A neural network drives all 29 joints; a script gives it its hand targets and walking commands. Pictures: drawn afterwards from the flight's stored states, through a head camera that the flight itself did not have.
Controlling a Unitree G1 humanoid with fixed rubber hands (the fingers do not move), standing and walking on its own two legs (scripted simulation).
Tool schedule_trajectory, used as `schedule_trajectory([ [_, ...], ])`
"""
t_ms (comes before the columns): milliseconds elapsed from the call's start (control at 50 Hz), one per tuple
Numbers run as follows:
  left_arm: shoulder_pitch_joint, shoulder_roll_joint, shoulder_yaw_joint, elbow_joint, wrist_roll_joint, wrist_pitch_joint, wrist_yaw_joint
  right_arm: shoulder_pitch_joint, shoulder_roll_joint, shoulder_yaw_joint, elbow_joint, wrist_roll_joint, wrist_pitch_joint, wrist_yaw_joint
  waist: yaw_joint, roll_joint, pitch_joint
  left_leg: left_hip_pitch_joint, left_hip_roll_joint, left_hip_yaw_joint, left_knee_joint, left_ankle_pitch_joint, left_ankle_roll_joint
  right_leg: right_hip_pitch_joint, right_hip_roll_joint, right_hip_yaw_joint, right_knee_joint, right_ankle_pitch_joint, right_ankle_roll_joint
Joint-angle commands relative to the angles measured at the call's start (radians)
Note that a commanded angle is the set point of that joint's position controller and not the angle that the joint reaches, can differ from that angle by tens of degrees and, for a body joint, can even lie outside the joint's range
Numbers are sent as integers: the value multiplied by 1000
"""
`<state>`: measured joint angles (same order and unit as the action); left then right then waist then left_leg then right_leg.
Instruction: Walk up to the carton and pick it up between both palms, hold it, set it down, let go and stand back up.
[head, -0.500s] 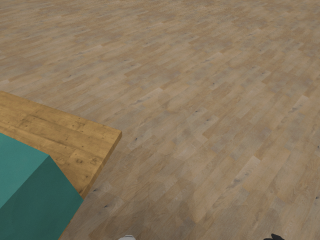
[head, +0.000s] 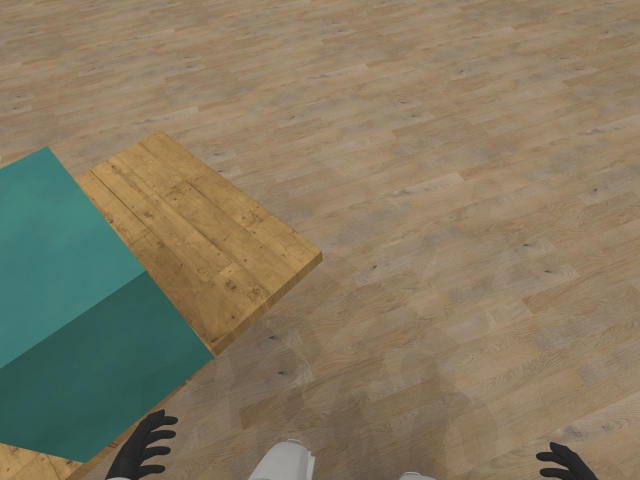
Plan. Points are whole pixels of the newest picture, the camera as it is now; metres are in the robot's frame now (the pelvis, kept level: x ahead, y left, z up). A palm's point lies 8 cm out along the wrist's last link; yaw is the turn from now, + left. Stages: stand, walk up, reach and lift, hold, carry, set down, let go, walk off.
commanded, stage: walk up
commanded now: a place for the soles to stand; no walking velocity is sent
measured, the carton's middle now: (66, 303) +0.36 +0.37 +0.01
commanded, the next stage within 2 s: none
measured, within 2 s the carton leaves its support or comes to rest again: neither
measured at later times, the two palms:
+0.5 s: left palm out of the picture -0.04 +0.30 -0.11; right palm out of the picture +0.15 -0.23 -0.07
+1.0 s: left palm out of the picture -0.15 +0.30 -0.10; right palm (415, 395) +0.25 -0.10 -0.09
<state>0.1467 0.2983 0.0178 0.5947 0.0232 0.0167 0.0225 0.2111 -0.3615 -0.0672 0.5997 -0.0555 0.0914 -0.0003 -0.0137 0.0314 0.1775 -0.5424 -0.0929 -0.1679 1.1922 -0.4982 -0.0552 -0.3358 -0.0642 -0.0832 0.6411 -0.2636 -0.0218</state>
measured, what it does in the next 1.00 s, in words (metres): steps on the spot, turning left: left foot, then right foot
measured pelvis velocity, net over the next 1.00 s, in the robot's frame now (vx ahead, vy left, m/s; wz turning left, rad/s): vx -0.01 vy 0.03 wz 0.68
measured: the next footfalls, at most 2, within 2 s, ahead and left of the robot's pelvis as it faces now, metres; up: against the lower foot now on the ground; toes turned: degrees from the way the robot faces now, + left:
left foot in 0.30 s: -0.01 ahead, +0.15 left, +0.00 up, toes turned +16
right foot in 0.62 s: +0.11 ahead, -0.07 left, +0.00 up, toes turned +24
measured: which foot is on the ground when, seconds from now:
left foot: up 0.00-0.28, down 0.30-0.64, up 0.66-0.96, down 0.98-1.00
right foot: down 0.00-0.30, up 0.32-0.60, down 0.62-0.98, up 1.00-1.00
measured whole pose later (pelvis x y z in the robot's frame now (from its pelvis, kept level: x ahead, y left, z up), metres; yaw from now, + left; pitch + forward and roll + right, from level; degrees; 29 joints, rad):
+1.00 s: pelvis -0.01 +0.03 -0.01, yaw +39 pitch -2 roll +1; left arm 0.38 0.36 0.05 0.60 0.03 0.02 -0.01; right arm 0.27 -0.29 -0.06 0.60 -0.04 0.01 0.02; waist 0.03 -0.03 0.12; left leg -0.34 -0.02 -0.03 0.65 -0.27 0.00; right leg -0.29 -0.19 -0.19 0.74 -0.39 0.01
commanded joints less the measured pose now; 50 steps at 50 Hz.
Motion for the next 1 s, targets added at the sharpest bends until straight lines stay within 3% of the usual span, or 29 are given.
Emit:
schedule_trajectory([
  [0, 70, 145, 55, -39, 6, -18, 5, 118, -92, -27, -23, 6, -5, 27, 29, -216, -188, -109, 76, 12, 80, 58, -18, 271, -243, 181, -219, 292, -197],
  [80, 136, 177, 72, -33, 25, -22, 9, 37, -74, -20, -40, 21, -16, 46, 78, -255, -126, -85, 112, 111, -150, 45, -26, 246, -263, 150, -279, -20, -183],
  [120, 145, 196, 81, -37, 27, -17, 10, 32, -68, -25, -44, 23, -27, 54, 87, -246, -112, -18, 129, 152, -259, 20, -10, 196, -286, 127, -308, -187, -189],
  [180, 121, 234, 96, -49, 26, -13, 2, 52, -54, -33, -48, 26, -49, 65, 68, -276, -135, 142, 136, 213, -414, 6, 34, 98, -306, 70, -309, -311, -175],
  [220, 100, 233, 93, -54, 28, -8, -6, 116, -55, -49, -32, 24, -67, 64, 17, -241, -163, 302, 118, 225, -540, 93, 74, 4, -321, 20, -262, -352, -141],
  [240, 105, 212, 84, -55, 23, -4, -12, 177, -64, -59, -8, 22, -77, 57, -13, -176, -195, 424, 96, 222, -629, 129, 95, -70, -297, -39, -175, -413, -107],
  [260, 144, 160, 67, -56, 20, 0, -18, 232, -98, -74, 19, 24, -85, 45, -43, -21, -191, 497, 98, 130, -705, 97, 129, -159, -245, -104, -27, -443, -53],
  [280, 153, 78, 43, -102, 11, 6, -32, 268, -178, -89, 17, 20, -89, 29, -86, 241, -156, 484, 289, -242, -876, -201, 216, -328, -121, -179, 298, -423, 16],
  [300, 56, 124, 56, -155, 1, 13, -31, 224, -232, -92, -1, 19, -83, 11, -116, 207, -75, 298, 411, -512, -985, -339, 323, -399, -29, -1, 402, -408, 36],
  [320, 38, 158, 64, -156, -4, 15, -32, 179, -207, -79, 10, 22, -81, -4, -97, 128, -17, 245, 399, -472, -1002, -294, 336, -381, -43, 80, 446, -337, 27],
  [360, 175, 142, 58, -101, -20, 0, -33, 90, -152, -51, -6, 3, -83, -22, -23, 157, -71, 331, 285, -250, -886, -11, 279, -363, -26, 85, 427, -203, 28],
  [400, 252, 155, 64, -66, -7, -20, -33, 33, -117, -35, -26, 8, -80, -17, 2, 189, -137, 261, 232, -164, -862, 59, 261, -207, 3, 54, 386, -138, 33],
  [500, 209, 117, 57, -107, -7, -24, -29, 75, -102, -29, -21, 15, -63, -1, -27, 198, -124, 194, 221, -202, -812, 93, 250, -94, 45, 50, 150, -135, 39],
  [520, 223, 104, 55, -112, -7, -28, -25, 64, -110, -32, -26, 16, -59, 1, -13, 205, -121, 173, 215, -213, -779, 132, 236, -39, 50, 51, 77, -110, 34],
  [560, 276, 109, 62, -109, 6, -41, -14, 55, -107, -25, -30, 32, -56, 5, 35, 125, -139, 91, 186, -227, -698, 189, 186, 127, 75, 34, -95, 6, 20],
  [580, 302, 131, 66, -108, 18, -47, -9, 79, -83, -18, -35, 39, -58, 7, 53, 46, -163, 14, 162, -224, -625, 151, 144, 236, 28, 111, -155, 10, 1],
  [600, 322, 197, 82, -105, 36, -52, -4, 117, -23, 3, -62, 45, -60, 11, 72, -137, -185, -99, 75, -123, -428, 64, 75, 311, -171, 376, -261, -187, -59],
  [620, 305, 274, 107, -115, 32, -41, 2, 138, -19, -3, -80, 27, -56, 2, 59, -233, -131, -133, -12, 23, -240, -110, 21, 188, -410, 647, -385, -307, -158],
  [640, 268, 257, 110, -97, 30, -34, 6, 132, -83, -18, -74, -9, -46, -7, 41, -181, -71, -99, 50, 7, -91, -107, 35, 82, -479, 702, -413, -305, -233],
  [680, 237, 164, 79, -91, 29, -41, 9, 121, -106, -33, -56, 0, -42, 3, 29, -89, -7, -93, 71, -14, -49, -4, 29, 67, -333, 426, -355, -138, -195],
  [720, 216, 162, 75, -83, 36, -47, 6, 147, -65, -25, -47, 3, -48, 20, 28, -173, -38, -67, 84, 18, -90, 73, 20, 90, -266, 287, -349, -93, -170],
  [760, 212, 154, 76, -72, 34, -45, 0, 141, -43, -13, -43, 12, -52, 33, 39, -240, -79, -42, 90, 62, -163, 93, 8, 133, -238, 199, -326, -39, -169],
  [800, 234, 155, 74, -65, 28, -44, -5, 85, -24, -7, -57, 21, -58, 35, 64, -239, -85, 3, 96, 104, -271, 87, 10, 132, -236, 136, -305, 10, -173],
  [860, 235, 198, 83, -60, 18, -29, -14, 64, 2, -5, -68, 28, -74, 31, 67, -264, -129, 130, 88, 182, -447, 103, 22, 119, -233, 52, -231, 60, -170],
  [880, 235, 205, 81, -58, 14, -22, -18, 72, 1, -10, -68, 28, -82, 27, 60, -243, -143, 195, 67, 205, -510, 157, 29, 99, -223, 25, -188, 84, -157],
  [920, 217, 197, 65, -64, 3, -8, -28, 138, -21, -29, -58, 23, -100, 14, 8, -163, -180, 382, 37, 210, -671, 314, 60, 7, -216, -27, -51, 125, -108],
  [940, 243, 160, 47, -71, -5, -4, -34, 160, -51, -38, -55, 19, -108, 7, -5, -69, -204, 459, 79, 119, -696, 342, 85, -50, -191, -67, 49, 73, -64],
  [960, 261, 92, 23, -107, -13, -5, -41, 174, -136, -57, -64, 11, -109, -4, -25, 146, -236, 510, 276, -212, -755, 321, 176, -185, -100, -130, 245, -134, 0],
  [980, 233, 104, 28, -126, -12, 14, -30, 173, -174, -63, -73, 22, -101, -15, -43, 141, -231, 384, 425, -433, -834, 232, 307, -179, -35, -15, 336, -412, 26],
])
